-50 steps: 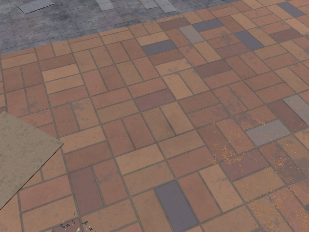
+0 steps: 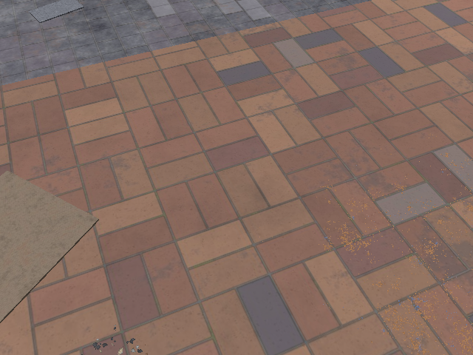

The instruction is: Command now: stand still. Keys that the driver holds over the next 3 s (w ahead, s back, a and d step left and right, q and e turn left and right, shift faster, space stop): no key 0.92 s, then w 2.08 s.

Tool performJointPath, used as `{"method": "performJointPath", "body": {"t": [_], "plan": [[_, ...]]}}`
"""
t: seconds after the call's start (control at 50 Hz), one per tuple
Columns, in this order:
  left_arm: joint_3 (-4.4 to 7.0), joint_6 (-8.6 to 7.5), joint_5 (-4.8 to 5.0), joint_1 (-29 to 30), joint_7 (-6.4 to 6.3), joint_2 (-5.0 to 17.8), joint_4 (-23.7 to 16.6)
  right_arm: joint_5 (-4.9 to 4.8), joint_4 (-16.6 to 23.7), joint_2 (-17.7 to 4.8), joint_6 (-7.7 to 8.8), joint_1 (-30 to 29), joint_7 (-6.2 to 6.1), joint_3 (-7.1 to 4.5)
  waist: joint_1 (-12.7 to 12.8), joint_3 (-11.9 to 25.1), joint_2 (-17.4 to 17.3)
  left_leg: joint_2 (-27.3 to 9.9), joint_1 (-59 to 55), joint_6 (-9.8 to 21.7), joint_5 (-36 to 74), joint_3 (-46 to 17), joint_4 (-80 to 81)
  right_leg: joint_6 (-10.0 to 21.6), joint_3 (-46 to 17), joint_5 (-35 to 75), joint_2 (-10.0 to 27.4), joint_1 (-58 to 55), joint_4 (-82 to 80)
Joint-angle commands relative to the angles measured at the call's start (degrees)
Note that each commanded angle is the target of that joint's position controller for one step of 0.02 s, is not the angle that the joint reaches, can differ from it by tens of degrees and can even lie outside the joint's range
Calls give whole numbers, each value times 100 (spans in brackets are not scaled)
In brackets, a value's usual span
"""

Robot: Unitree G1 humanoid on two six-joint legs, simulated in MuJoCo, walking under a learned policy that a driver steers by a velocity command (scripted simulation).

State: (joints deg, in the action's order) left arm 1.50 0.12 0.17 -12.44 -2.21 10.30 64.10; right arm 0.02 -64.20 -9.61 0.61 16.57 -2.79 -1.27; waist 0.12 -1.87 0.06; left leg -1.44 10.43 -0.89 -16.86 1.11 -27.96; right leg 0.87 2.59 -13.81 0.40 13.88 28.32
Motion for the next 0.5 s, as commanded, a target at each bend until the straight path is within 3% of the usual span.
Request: {"method": "performJointPath", "body": {"t": [0.02,0.5], "plan": [[73,-32,2,-230,-15,521,-117,-2,74,-493,24,408,-14,-71,1,-94,-23,-63,418,138,635,-46,516,149,-226,609,196,-220,-485],[63,-35,13,-397,-29,470,-129,-10,130,-434,25,580,-15,-65,3,-122,-25,-48,419,145,711,-46,497,135,-209,722,187,-228,-429]]}}
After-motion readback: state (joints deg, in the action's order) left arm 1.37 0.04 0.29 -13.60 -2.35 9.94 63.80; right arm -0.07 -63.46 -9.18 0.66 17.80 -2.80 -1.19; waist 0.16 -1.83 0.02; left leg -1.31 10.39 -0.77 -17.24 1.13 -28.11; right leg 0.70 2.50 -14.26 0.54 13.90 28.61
